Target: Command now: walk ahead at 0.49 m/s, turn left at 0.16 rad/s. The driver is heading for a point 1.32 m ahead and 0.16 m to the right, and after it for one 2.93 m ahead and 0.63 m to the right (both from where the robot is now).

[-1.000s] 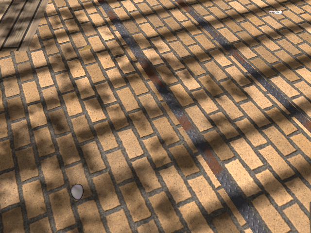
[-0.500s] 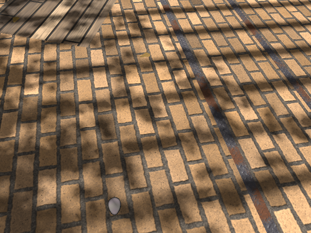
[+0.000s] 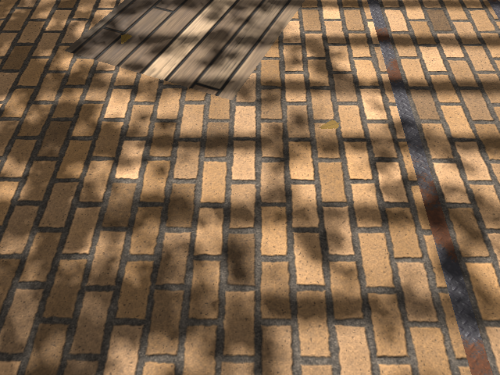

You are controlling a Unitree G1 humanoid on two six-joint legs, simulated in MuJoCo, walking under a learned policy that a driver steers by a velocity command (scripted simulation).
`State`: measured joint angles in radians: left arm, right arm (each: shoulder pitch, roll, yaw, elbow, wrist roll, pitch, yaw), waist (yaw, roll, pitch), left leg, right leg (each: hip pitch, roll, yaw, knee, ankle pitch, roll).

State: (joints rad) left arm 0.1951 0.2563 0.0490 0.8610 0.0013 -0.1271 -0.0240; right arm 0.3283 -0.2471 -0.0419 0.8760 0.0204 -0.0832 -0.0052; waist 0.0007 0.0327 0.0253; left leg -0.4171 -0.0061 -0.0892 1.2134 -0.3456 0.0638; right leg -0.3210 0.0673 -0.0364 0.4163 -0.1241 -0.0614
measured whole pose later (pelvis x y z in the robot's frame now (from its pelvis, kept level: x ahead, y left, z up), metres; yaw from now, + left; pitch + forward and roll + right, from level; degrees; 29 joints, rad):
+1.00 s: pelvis +0.54 +0.00 -0.02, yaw -17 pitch +2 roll +1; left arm 0.09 0.26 0.07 0.71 -0.02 -0.05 -0.05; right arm 0.31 -0.27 -0.05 0.89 0.01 -0.08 -0.01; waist -0.02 -0.01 0.05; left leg -0.17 0.06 0.09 1.05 -0.49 -0.01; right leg -0.50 0.05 -0.06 0.65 -0.20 -0.12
